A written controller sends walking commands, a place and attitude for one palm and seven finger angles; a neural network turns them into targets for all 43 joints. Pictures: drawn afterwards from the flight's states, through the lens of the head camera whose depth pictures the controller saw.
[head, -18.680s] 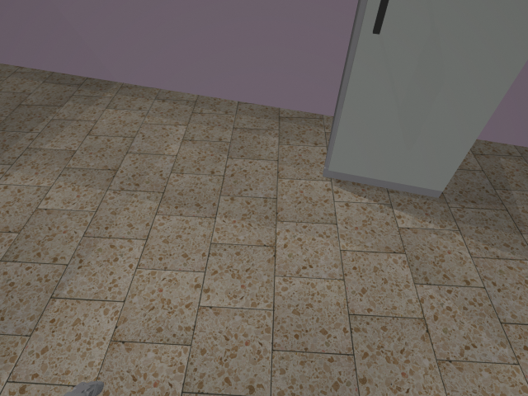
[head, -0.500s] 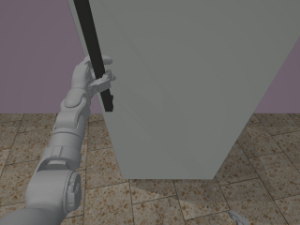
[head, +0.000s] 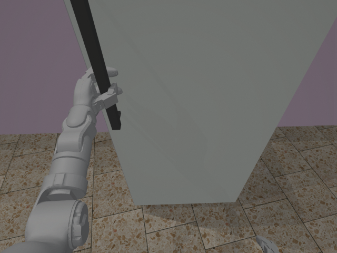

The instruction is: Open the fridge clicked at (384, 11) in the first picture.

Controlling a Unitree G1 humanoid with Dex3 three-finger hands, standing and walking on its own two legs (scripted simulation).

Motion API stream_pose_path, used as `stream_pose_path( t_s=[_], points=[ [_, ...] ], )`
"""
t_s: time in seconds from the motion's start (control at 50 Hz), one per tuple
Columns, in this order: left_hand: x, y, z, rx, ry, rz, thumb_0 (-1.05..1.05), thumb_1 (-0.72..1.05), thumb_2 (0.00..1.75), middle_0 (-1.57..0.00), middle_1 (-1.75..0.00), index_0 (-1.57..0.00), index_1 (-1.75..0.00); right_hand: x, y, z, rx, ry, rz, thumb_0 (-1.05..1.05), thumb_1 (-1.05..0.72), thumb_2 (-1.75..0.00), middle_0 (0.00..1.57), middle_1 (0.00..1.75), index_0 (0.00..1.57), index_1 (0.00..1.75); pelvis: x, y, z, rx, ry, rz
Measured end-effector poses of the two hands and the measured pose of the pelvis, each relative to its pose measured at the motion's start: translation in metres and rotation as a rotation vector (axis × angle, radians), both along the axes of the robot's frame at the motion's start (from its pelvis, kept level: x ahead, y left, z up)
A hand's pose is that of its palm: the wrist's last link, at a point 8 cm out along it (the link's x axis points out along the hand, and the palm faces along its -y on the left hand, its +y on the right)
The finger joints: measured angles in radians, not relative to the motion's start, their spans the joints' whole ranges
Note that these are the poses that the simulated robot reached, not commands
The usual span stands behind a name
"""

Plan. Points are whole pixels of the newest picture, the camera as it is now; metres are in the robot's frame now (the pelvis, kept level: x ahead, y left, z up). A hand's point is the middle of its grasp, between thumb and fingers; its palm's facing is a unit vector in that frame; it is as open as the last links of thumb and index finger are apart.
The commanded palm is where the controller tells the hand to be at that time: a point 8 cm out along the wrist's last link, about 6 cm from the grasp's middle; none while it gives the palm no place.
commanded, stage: grip the handle and tug to test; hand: left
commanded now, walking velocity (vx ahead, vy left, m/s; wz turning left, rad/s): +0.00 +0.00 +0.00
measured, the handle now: (103, 69) +0.47 +0.18 +0.22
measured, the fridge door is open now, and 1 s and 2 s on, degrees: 0 10 39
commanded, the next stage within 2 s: pull the door a little, standing still in 0.20 s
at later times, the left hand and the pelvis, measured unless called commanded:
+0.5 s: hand (111, 99) +0.41 +0.15 +0.18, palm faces +0.08 -1.00 +0.01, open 6.1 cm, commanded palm +0.36 +0.20 +0.18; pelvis +0.03 +0.00 +0.00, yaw +1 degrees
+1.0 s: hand (110, 126) +0.33 +0.14 +0.17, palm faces +0.07 -0.98 -0.19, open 6.9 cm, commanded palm +0.30 +0.19 +0.17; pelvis +0.04 +0.00 +0.00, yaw +1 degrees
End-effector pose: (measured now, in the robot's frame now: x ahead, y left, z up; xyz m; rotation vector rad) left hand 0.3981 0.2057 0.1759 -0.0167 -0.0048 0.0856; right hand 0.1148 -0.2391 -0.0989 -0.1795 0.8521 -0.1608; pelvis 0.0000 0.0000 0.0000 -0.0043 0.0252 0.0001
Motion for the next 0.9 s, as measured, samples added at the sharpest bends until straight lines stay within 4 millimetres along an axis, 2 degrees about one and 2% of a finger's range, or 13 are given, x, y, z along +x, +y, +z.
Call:
stream_pose_path(
  t_s=[0.16, 0.32, 0.5, 0.64, 0.72, 0.82, 0.9],
  points=[
    [-0.003, 0.0, -0.001, -0.007, -0.018, -0.002, 0.01, 0.74, 0.77, -0.32, -1.4, -0.35, -1.4, 0.016, 0.0, 0.005, 0.017, -0.033, -0.018, 0.01, -0.9, -0.9, 0.2, 0.3, 0.2, 0.3, 0.012, 0.001, 0.001, -0.004, 0.0, -0.021],
    [-0.015, 0.0, 0.0, 0.011, -0.03, -0.011, 0.01, 0.74, 0.76, -0.29, -1.39, -0.28, -1.34, 0.048, 0.004, 0.013, 0.028, -0.071, -0.004, 0.01, -0.9, -0.9, 0.2, 0.3, 0.2, 0.3, 0.027, 0.003, 0.001, -0.008, 0.0, -0.026],
    [-0.016, 0.0, 0.002, 0.008, 0.002, -0.007, 0.02, 0.72, 0.78, -0.3, -1.35, -0.3, -1.34, 0.087, 0.02, 0.015, 0.015, -0.084, 0.08, 0.01, -0.9, -0.9, 0.2, 0.3, 0.2, 0.3, 0.034, 0.004, 0.0, -0.012, -0.003, 0.011],
    [-0.021, -0.002, 0.001, 0.012, -0.006, -0.003, 0.02, 0.74, 0.77, -0.27, -1.34, -0.28, -1.33, 0.101, 0.033, 0.022, 0.056, -0.13, 0.094, 0.01, -0.9, -0.9, 0.2, 0.3, 0.2, 0.3, 0.041, 0.005, 0.001, -0.005, -0.001, -0.002],
    [-0.032, -0.003, 0.0, 0.017, -0.023, -0.017, 0.01, 0.74, 0.76, -0.26, -1.34, -0.25, -1.31, 0.103, 0.034, 0.022, 0.067, -0.129, 0.09, 0.01, -0.9, -0.9, 0.2, 0.3, 0.2, 0.3, 0.046, 0.005, 0.0, -0.005, 0.001, -0.011],
    [-0.058, -0.008, 0.0, 0.031, -0.043, -0.04, 0.01, 0.73, 0.75, -0.27, -1.33, -0.23, -1.3, 0.107, 0.032, 0.021, 0.073, -0.12, 0.084, 0.01, -0.9, -0.9, 0.2, 0.3, 0.2, 0.3, 0.054, 0.006, -0.001, -0.006, 0.003, -0.019],
    [-0.075, -0.009, 0.001, 0.177, -0.14, -0.043, 0.0, 0.64, 0.74, -0.32, -1.35, -0.25, -1.32, 0.111, 0.029, 0.021, 0.027, -0.111, 0.097, 0.01, -0.9, -0.9, 0.2, 0.3, 0.2, 0.3, 0.051, 0.005, -0.003, -0.006, 0.013, 0.0]
  ],
)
